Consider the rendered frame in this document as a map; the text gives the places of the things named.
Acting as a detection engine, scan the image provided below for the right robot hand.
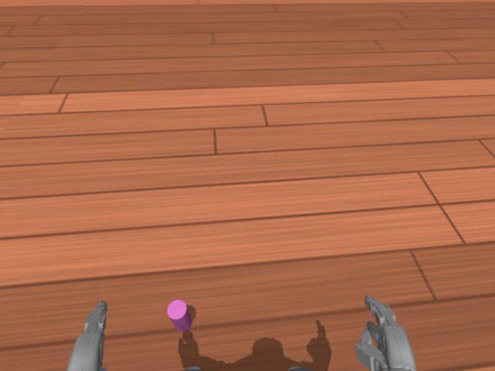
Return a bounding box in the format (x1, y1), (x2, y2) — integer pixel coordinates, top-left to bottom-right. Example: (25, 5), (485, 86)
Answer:
(356, 295), (417, 371)

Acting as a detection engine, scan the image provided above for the left robot hand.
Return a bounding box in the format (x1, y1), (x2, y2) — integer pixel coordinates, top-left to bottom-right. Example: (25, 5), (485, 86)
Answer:
(67, 301), (107, 371)

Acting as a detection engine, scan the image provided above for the can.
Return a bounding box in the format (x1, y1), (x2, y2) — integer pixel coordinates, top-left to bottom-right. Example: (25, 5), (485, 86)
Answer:
(167, 300), (192, 332)

